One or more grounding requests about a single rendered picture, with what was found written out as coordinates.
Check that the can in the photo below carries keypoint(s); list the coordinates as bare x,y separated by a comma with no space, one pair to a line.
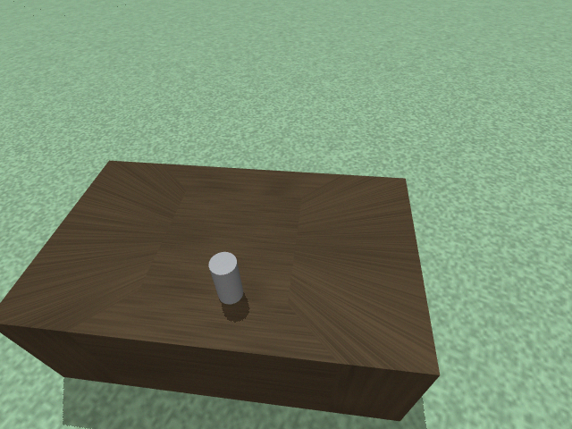
226,276

